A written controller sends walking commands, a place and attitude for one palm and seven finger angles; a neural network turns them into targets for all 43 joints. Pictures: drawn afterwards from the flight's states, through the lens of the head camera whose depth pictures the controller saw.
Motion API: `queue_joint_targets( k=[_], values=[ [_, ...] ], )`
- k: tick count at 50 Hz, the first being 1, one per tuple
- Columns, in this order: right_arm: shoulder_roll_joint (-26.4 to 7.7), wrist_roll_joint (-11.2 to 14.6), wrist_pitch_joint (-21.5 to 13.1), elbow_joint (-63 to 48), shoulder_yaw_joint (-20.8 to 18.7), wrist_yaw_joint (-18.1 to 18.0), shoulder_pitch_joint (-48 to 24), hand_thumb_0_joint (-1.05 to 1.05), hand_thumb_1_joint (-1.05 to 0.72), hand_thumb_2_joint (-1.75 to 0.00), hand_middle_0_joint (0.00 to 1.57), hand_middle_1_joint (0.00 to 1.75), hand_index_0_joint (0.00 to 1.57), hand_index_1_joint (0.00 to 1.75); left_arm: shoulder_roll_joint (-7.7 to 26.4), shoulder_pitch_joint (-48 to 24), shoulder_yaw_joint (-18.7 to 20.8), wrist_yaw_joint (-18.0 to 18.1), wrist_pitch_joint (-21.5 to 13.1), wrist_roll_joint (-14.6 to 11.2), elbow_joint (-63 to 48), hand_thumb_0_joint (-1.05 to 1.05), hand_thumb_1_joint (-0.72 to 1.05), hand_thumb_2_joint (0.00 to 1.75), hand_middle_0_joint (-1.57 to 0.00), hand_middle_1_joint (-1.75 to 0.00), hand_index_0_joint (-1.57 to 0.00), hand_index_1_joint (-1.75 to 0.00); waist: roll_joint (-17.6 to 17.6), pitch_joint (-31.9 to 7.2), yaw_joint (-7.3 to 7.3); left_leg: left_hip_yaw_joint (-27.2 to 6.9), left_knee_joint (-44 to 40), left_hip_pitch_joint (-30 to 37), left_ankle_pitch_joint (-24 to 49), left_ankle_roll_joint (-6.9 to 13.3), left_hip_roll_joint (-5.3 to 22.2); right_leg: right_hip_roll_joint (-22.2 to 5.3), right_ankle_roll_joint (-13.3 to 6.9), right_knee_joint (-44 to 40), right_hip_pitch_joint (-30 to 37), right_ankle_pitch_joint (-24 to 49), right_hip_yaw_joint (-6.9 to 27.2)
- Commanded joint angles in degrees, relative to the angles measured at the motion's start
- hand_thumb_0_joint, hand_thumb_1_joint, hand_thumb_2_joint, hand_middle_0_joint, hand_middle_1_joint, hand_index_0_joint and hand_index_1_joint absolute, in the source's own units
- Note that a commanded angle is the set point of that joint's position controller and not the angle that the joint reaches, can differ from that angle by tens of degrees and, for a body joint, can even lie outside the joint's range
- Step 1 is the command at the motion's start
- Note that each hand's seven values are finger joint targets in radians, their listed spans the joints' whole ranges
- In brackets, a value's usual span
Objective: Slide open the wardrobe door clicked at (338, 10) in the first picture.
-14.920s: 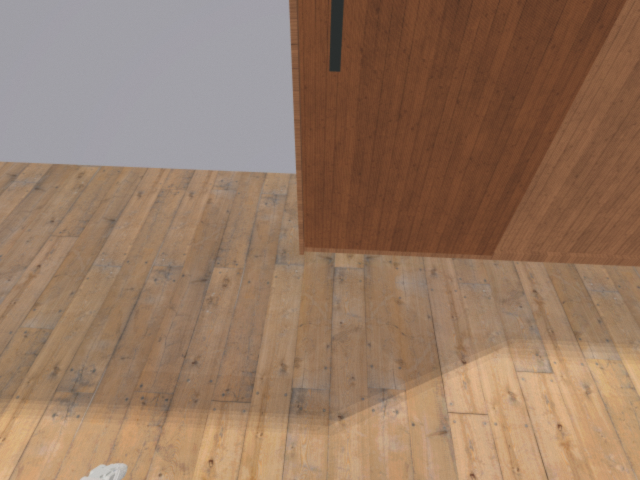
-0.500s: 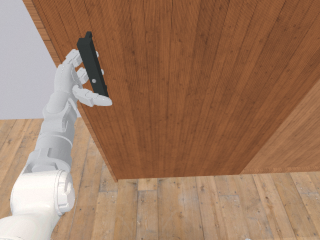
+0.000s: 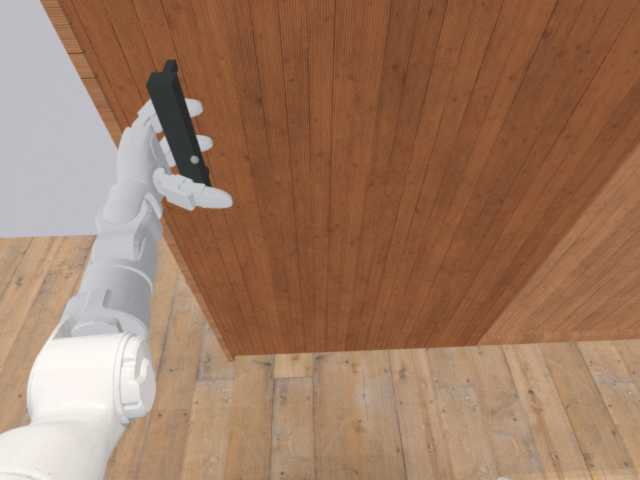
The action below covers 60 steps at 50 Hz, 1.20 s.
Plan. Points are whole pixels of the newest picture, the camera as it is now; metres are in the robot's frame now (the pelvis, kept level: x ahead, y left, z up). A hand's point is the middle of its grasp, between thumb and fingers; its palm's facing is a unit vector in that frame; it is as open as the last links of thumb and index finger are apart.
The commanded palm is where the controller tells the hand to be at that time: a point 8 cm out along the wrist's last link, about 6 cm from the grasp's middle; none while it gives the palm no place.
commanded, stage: slide the fingers in behind the handle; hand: left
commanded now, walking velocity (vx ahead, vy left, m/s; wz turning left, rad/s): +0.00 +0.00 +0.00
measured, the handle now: (187, 136) +0.52 +0.18 +0.15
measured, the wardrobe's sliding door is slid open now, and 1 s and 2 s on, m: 0.00 0.00 0.00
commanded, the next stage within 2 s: grip the handle and tug to test in 0.46 s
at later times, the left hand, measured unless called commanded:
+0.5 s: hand (196, 156) +0.47 +0.15 +0.15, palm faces +0.02 -1.00 +0.00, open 14.0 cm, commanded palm +0.44 +0.21 +0.15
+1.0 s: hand (193, 154) +0.48 +0.16 +0.15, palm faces +0.02 -1.00 -0.01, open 9.5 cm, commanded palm +0.45 +0.21 +0.15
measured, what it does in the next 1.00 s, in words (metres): stands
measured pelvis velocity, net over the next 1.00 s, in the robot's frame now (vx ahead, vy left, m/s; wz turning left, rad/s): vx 0.00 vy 0.00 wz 0.00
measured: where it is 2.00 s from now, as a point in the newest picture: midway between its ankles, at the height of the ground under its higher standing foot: outside the picture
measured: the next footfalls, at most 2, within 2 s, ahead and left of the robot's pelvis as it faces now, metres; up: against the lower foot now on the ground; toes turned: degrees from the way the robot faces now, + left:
none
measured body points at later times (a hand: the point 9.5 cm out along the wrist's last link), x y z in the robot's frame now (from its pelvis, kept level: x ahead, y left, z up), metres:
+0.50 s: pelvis +0.00 +0.00 +0.00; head +0.05 +0.00 +0.45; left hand +0.47 +0.21 +0.15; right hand +0.05 -0.25 -0.12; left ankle -0.03 +0.13 -0.73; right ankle +0.03 -0.13 -0.73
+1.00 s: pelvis +0.00 +0.00 +0.00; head +0.05 +0.00 +0.45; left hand +0.47 +0.21 +0.15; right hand +0.06 -0.25 -0.12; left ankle -0.03 +0.13 -0.73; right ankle +0.03 -0.13 -0.73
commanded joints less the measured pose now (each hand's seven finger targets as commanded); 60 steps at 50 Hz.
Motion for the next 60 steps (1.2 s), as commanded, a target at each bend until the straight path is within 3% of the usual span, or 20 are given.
queue_joint_targets(
  k=[1,5,12,14,17,20,23,28,32,35,37,39,41,42,44,46,48,54,56,60],
  values=[
    [-7.6,0.1,-2.1,-5.3,-2.7,-0.8,3.0,0.0,-0.9,-0.9,0.2,0.3,0.2,0.3,13.3,-31.1,1.4,0.2,-5.1,0.3,-12.3,0.0,-0.5,0.3,-0.3,-1.2,-0.3,-1.2,0.1,-19.9,-1.0,0.3,-4.0,2.0,13.5,2.3,-2.7,2.3,-1.9,-1.5,14.7,16.7,0.3],
    [-7.5,0.1,-2.4,-5.4,-2.9,-0.7,3.3,0.0,-0.9,-0.9,0.2,0.3,0.2,0.3,11.6,-30.7,0.4,-0.2,-5.8,-0.1,-12.3,0.0,-0.5,0.3,-0.3,-1.2,-0.3,-1.2,0.0,-21.6,-1.08,0.1,-3.7,3.5,15.7,2.1,-2.5,2.6,-2.1,-1.0,14.6,18.1,-0.1],
    [-7.9,0.1,-2.5,-4.6,-2.7,-0.7,4.0,0.0,-0.9,-0.9,0.2,0.3,0.2,0.3,11.8,-32.6,0.2,0.1,-5.3,0.1,-9.2,0.0,-0.5,0.3,-0.3,-1.2,-0.3,-1.2,-1.8,-17.8,-2.07,-0.2,-4.1,1.3,12.1,2.2,-2.3,2.6,-1.8,-1.7,12.2,14.7,-0.1],
    [-8.2,-0.1,-2.5,-4.8,-2.9,-0.8,4.4,0.0,-0.9,-0.9,0.2,0.3,0.2,0.3,14.1,-32.8,1.9,0.3,-5.8,0.4,-10.1,0.0,-0.5,0.3,-0.3,-1.2,-0.3,-1.2,-1.9,-20.2,-1.4,-0.3,-4.0,1.6,13.0,2.2,-2.4,2.5,-1.9,-1.3,13.7,15.3,0.0],
    [-7.8,-0.1,-2.6,-4.8,-2.9,-0.6,4.5,0.0,-0.9,-0.9,0.2,0.3,0.2,0.3,13.3,-31.3,1.8,0.0,-6.0,0.3,-10.2,0.0,-0.5,0.3,-0.3,-1.2,-0.3,-1.2,-0.1,-21.8,-0.94,-0.1,-3.5,2.5,15.4,1.9,-2.4,2.7,-2.1,-0.6,14.1,17.6,0.0],
    [-7.8,0.0,-2.5,-5.1,-2.9,-0.3,4.5,0.0,-0.9,-0.9,0.2,0.3,0.2,0.3,11.3,-28.8,1.0,-0.1,-5.6,-0.3,-9.1,0.0,-0.5,0.3,-0.3,-1.2,-0.3,-1.2,-0.9,-20.1,-0.87,-0.1,-3.7,2.0,15.9,1.8,-2.2,2.8,-2.1,-0.7,13.4,17.6,-0.5],
    [-8.0,0.0,-2.3,-5.1,-3.1,-0.3,4.5,0.0,-0.9,-0.9,0.2,0.3,0.2,0.3,13.3,-30.1,2.2,0.0,-5.4,-0.1,-10.5,0.0,-0.5,0.3,-0.3,-1.2,-0.3,-1.2,-1.9,-20.2,-1.09,0.2,-3.7,1.4,15.1,2.0,-2.3,2.7,-1.9,-1.0,14.2,17.9,-0.1],
    [-7.8,0.0,-2.2,-5.2,-3.1,-0.3,4.5,0.0,-0.9,-0.9,0.2,0.3,0.2,0.3,12.4,-30.2,1.5,0.4,-5.2,0.1,-11.3,0.0,-0.5,0.3,-0.3,-1.2,-0.3,-1.2,-0.1,-19.7,-1.16,0.1,-3.7,2.3,15.4,1.9,-2.2,2.8,-2.1,-1.0,13.1,17.4,-0.2],
    [-7.9,-0.1,-1.9,-4.9,-3.0,-0.5,4.7,0.0,-0.9,-0.9,0.2,0.3,0.2,0.3,14.0,-30.9,2.4,0.5,-4.8,0.6,-9.8,0.0,-0.31,0.38,-0.32,-1.23,-0.32,-1.23,-0.6,-19.3,-1.29,0.1,-3.7,1.4,14.6,2.0,-2.3,2.7,-2.0,-1.1,13.1,16.9,-0.2],
    [-7.6,-0.1,-2.0,-5.2,-3.0,-0.4,4.5,0.0,-0.9,-0.9,0.2,0.3,0.2,0.3,11.5,-31.3,0.2,0.3,-5.0,0.7,-10.8,0.0,-0.17,0.44,-0.33,-1.25,-0.33,-1.25,1.5,-19.9,-1.56,-0.1,-3.5,2.6,15.9,1.8,-2.3,2.7,-2.1,-0.7,12.4,17.1,-0.4],
    [-7.8,-0.1,-1.9,-5.0,-3.0,-0.4,4.9,0.0,-0.9,-0.9,0.2,0.3,0.2,0.3,11.1,-30.8,0.3,0.4,-4.7,0.3,-9.1,0.0,-0.08,0.48,-0.35,-1.26,-0.35,-1.26,-1.8,-19.4,-1.86,-0.4,-3.5,2.3,15.7,1.8,-2.1,2.9,-2.0,-0.8,12.0,17.0,-0.6],
    [-8.0,-0.2,-2.0,-5.0,-3.1,-0.4,5.0,0.0,-0.9,-0.9,0.2,0.3,0.2,0.3,10.4,-32.3,-0.4,0.3,-4.8,0.1,-9.2,0.0,0.01,0.52,-0.35,-1.27,-0.35,-1.27,-1.5,-19.4,-2.21,-0.3,-3.3,2.2,15.1,1.9,-2.2,2.7,-2.0,-0.8,11.9,16.5,-0.5],
    [-8.0,-0.2,-2.0,-4.9,-3.0,-0.3,5.2,0.0,-0.9,-0.9,0.2,0.3,0.2,0.3,12.3,-32.0,1.1,0.3,-4.9,0.4,-9.5,0.0,0.11,0.56,-0.36,-1.29,-0.36,-1.29,-0.7,-20.8,-1.65,-0.4,-3.3,2.5,16.0,1.9,-2.2,2.8,-2.1,-0.5,12.5,17.4,-0.4],
    [-7.8,-0.2,-2.0,-5.1,-3.0,-0.2,4.9,0.0,-0.9,-0.9,0.2,0.3,0.2,0.3,11.0,-31.8,0.0,0.2,-4.9,0.4,-9.9,0.0,0.15,0.58,-0.37,-1.29,-0.37,-1.29,0.5,-20.9,-1.76,-0.1,-3.0,2.9,16.3,1.9,-2.3,2.7,-2.1,-0.6,12.2,17.8,-0.3],
    [-8.0,-0.3,-1.9,-4.8,-3.0,-0.3,5.4,0.0,-0.9,-0.9,0.2,0.3,0.2,0.3,12.4,-31.8,1.2,0.2,-4.9,0.2,-8.7,0.0,0.25,0.62,-0.38,-1.31,-0.38,-1.31,-2.4,-20.2,-1.78,-0.5,-3.1,1.8,16.4,2.0,-2.2,2.7,-2.0,-0.6,13.0,18.1,-0.6],
    [-8.0,-0.2,-1.7,-5.2,-2.9,-0.4,5.0,0.0,-0.9,-0.9,0.2,0.3,0.2,0.3,13.0,-31.5,1.6,-0.2,-4.8,0.2,-9.1,0.0,0.34,0.66,-0.39,-1.32,-0.39,-1.32,-1.0,-20.5,-1.47,-0.2,-3.2,1.6,16.3,1.9,-2.3,2.7,-2.1,-0.4,13.2,18.4,-0.3],
    [-7.7,-0.2,-1.7,-5.2,-2.9,-0.3,4.9,0.0,-0.9,-0.9,0.2,0.3,0.2,0.3,11.3,-32.2,0.2,-0.4,-4.6,0.3,-9.5,0.0,0.43,0.7,-0.4,-1.33,-0.4,-1.33,0.3,-20.2,-1.86,-0.1,-2.8,2.0,16.2,1.9,-2.4,2.7,-2.1,-0.4,12.3,18.2,-0.4],
    [-8.1,-0.3,-1.5,-5.0,-3.1,-0.3,5.4,0.0,-0.9,-0.9,0.2,0.3,0.2,0.3,11.1,-32.2,0.0,-0.2,-4.6,-0.1,-9.0,0.0,0.71,0.82,-0.43,-1.37,-0.43,-1.37,-1.6,-20.6,-2.24,-0.5,-2.8,2.2,16.4,2.0,-2.3,2.8,-2.0,-0.3,12.3,17.9,-0.6],
    [-7.8,-0.2,-1.6,-5.1,-3.1,-0.2,5.1,0.0,-0.9,-0.9,0.2,0.3,0.2,0.3,11.4,-31.4,0.5,-0.4,-4.7,-0.1,-9.7,0.0,0.81,0.86,-0.44,-1.39,-0.44,-1.39,0.6,-21.5,-1.6,-0.3,-2.6,2.7,16.8,1.8,-2.3,2.7,-2.1,-0.2,12.4,18.3,-0.4],
    [-7.8,-0.2,-1.6,-5.2,-3.0,-0.2,5.1,0.0,-0.9,-0.9,0.2,0.3,0.2,0.3,11.0,-31.6,0.4,-0.4,-4.7,-0.5,-9.9,0.0,0.9,0.9,-0.45,-1.4,-0.45,-1.4,-1.2,-20.5,-1.68,-0.7,-2.8,2.3,16.7,1.9,-2.2,2.8,-2.0,-0.4,12.4,17.9,-0.7]
  ],
)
